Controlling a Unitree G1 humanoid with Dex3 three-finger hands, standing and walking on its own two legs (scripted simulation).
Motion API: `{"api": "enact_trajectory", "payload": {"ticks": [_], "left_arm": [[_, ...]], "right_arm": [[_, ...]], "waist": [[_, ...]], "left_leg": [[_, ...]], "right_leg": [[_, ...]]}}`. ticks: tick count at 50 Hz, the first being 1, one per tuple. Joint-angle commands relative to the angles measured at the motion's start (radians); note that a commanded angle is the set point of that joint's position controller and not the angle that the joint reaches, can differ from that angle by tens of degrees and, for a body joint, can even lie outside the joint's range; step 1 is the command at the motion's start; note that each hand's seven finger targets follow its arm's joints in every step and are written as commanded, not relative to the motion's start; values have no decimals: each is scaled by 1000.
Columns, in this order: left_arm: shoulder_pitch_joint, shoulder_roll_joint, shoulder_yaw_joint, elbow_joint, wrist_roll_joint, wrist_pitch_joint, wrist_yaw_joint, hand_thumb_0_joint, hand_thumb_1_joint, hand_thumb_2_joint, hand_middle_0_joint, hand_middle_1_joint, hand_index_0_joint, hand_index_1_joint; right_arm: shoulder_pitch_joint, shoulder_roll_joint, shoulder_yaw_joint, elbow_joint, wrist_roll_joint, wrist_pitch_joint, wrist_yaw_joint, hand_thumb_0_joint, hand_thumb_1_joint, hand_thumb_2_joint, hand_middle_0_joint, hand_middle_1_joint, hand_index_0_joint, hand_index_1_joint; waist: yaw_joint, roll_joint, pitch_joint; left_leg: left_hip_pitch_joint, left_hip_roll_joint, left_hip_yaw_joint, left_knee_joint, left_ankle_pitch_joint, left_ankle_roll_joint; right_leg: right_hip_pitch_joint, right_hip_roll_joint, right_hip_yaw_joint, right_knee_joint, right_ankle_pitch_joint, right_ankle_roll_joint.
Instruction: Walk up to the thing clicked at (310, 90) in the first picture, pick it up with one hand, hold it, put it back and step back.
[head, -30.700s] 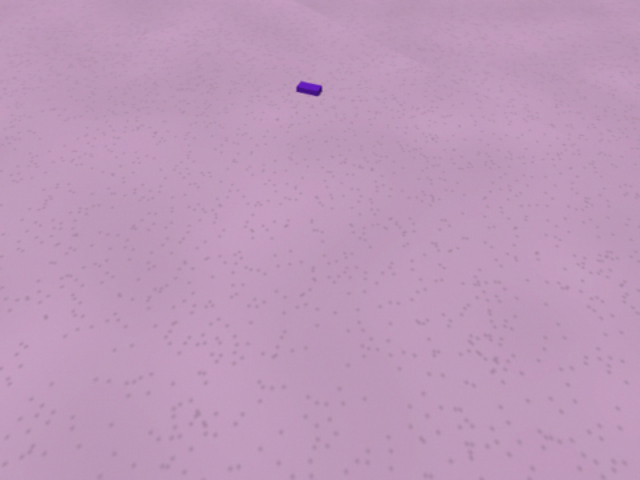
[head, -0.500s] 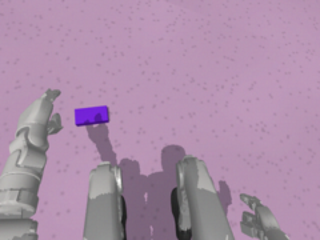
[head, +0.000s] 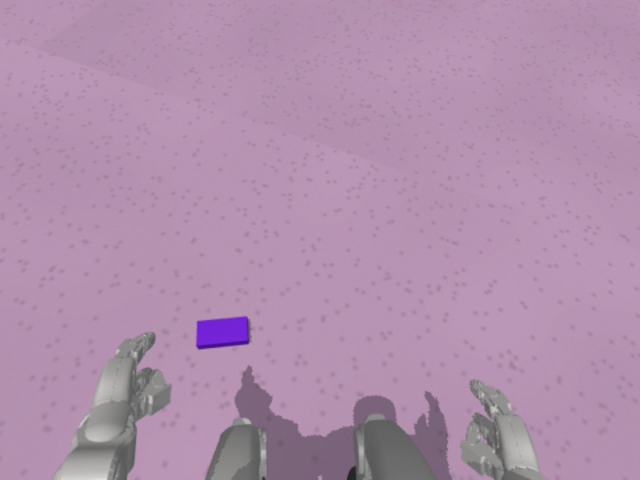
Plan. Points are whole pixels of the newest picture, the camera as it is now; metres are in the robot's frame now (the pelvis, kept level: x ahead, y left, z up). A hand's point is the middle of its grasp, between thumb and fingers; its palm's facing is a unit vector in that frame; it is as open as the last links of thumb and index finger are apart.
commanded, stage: home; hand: left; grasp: from above
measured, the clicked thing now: (223, 332) +0.53 +0.21 -0.64
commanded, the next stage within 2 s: none
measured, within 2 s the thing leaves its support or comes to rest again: neither
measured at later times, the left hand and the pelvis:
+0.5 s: hand (132, 447) +0.18 +0.18 +0.02, palm faces +0.10 -0.97 -0.21, open 7.4 cm; pelvis +0.03 +0.00 +0.06, yaw +2 degrees
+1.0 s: hand (133, 444) +0.19 +0.18 +0.02, palm faces +0.07 -0.97 -0.21, open 7.4 cm; pelvis +0.03 +0.00 +0.06, yaw +1 degrees
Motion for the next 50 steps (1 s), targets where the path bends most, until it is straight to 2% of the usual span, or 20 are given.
{"api": "enact_trajectory", "payload": {"ticks": [1,2,5,6,8,16,22,25,27,31,32,33,38,40,42,44,45,46,48,50], "left_arm": [[22,101,60,-272,-32,-26,0,0,900,899,-199,-299,-199,-299],[89,97,58,-293,-36,-17,-1,0,900,899,-199,-299,-199,-299],[178,76,40,-369,-41,-5,-6,0,900,899,-199,-299,-199,-299],[176,94,49,-424,-41,-5,-7,0,900,899,-199,-299,-199,-298],[279,55,17,-431,-43,9,-14,0,900,899,-199,-299,-199,-299],[391,59,26,-548,-42,33,-43,0,900,899,-199,-299,-199,-298],[359,60,20,-530,-31,30,-63,0,900,899,-199,-299,-199,-298],[347,80,33,-569,-27,20,-65,0,900,899,-199,-299,-199,-298],[386,61,14,-525,-25,28,-67,0,900,899,-199,-299,-199,-299],[348,87,35,-572,-25,24,-62,0,900,899,-199,-299,-199,-299],[391,61,19,-520,-24,31,-64,0,900,899,-199,-299,-199,-298],[359,85,35,-562,-26,26,-63,0,900,899,-199,-299,-199,-298],[397,61,22,-532,-27,35,-61,0,900,899,-199,-298,-199,-298],[379,88,46,-574,-27,29,-58,0,900,899,-199,-298,-199,-298],[411,54,10,-517,-25,33,-61,0,900,899,-199,-299,-199,-298],[394,69,33,-547,-32,31,-60,0,900,899,-199,-298,-199,-298],[389,69,24,-553,-29,31,-60,0,900,899,-199,-299,-199,-299],[356,101,53,-598,-30,20,-57,0,900,899,-199,-299,-199,-298],[416,48,5,-503,-28,32,-63,0,900,899,-199,-298,-199,-298],[379,74,33,-556,-32,31,-62,0,900,899,-199,-299,-199,-298]], "right_arm": [[11,-139,-52,-141,-8,-71,-36,0,-901,-899,200,300,200,300],[19,-135,-51,-154,-6,-73,-41,0,-901,-900,200,300,200,300],[32,-123,-50,-171,-10,-87,-51,0,-901,-899,200,299,200,299],[32,-124,-51,-175,-11,-91,-54,0,-901,-900,200,300,200,300],[29,-120,-49,-188,-11,-101,-60,0,-901,-899,200,300,200,300],[27,-122,-60,-207,-23,-142,-74,0,-901,-899,200,299,200,299],[19,-132,-65,-198,-31,-173,-76,0,-901,-899,200,299,200,299],[21,-136,-70,-192,-33,-182,-74,0,-901,-899,200,299,200,299],[12,-133,-64,-195,-32,-185,-73,0,-901,-899,200,299,200,299],[7,-134,-64,-192,-35,-190,-73,0,-901,-899,200,299,200,299],[4,-133,-62,-194,-31,-191,-73,0,-901,-899,200,299,200,299],[4,-133,-64,-192,-34,-192,-71,0,-901,-899,200,299,200,299],[5,-132,-63,-193,-31,-195,-73,0,-901,-899,200,299,200,299],[12,-134,-68,-188,-32,-195,-73,0,-901,-899,200,299,200,299],[13,-132,-66,-189,-32,-194,-74,0,-901,-899,200,299,200,299],[10,-136,-68,-191,-30,-198,-74,0,-901,-899,200,299,200,299],[12,-132,-67,-191,-30,-198,-75,0,-901,-899,200,299,199,299],[19,-138,-72,-186,-31,-196,-76,0,-901,-899,200,299,200,299],[18,-128,-63,-181,-33,-200,-76,0,-901,-899,200,299,200,299],[21,-134,-69,-182,-33,-202,-77,0,-901,-899,200,299,200,299]], "waist": [[5,75,-252],[17,73,-239],[12,48,-209],[19,57,-192],[15,30,-148],[19,12,-71],[10,-5,-16],[23,22,-53],[27,11,-30],[33,18,-39],[33,-2,-26],[32,12,-25],[32,-4,-44],[44,24,-57],[32,16,-49],[41,15,-44],[40,27,-62],[42,21,-64],[32,8,-28],[36,8,-53]], "left_leg": [[376,-17,-22,-307,227,14],[400,-24,-10,-321,256,16],[443,-32,10,-363,298,20],[457,-33,13,-382,283,20],[473,-31,5,-413,285,21],[514,-38,16,-462,291,27],[516,-40,18,-476,237,29],[536,-41,14,-481,243,25],[528,-43,19,-476,253,26],[518,-48,22,-477,214,28],[516,-46,19,-481,210,28],[512,-46,20,-479,204,28],[512,-44,15,-479,210,29],[522,-40,14,-482,221,24],[519,-38,9,-482,239,22],[516,-34,3,-489,223,23],[526,-37,9,-482,243,22],[526,-38,16,-477,244,23],[511,-36,10,-481,236,22],[521,-37,10,-480,232,23]], "right_leg": [[269,28,6,-264,234,-27],[307,29,5,-293,258,-27],[388,31,5,-360,296,-25],[397,33,1,-379,281,-23],[410,37,-8,-405,278,-23],[453,36,-19,-471,273,-18],[433,32,-20,-481,224,-13],[447,31,-19,-473,225,-16],[448,30,-18,-476,238,-14],[453,26,-13,-490,207,-12],[449,27,-13,-489,203,-11],[450,28,-12,-491,199,-10],[456,30,-15,-486,205,-12],[457,32,-16,-474,208,-15],[451,35,-19,-469,221,-16],[451,37,-22,-465,209,-17],[455,35,-19,-467,225,-17],[461,35,-16,-469,224,-16],[448,36,-19,-468,220,-15],[454,35,-17,-473,217,-14]]}}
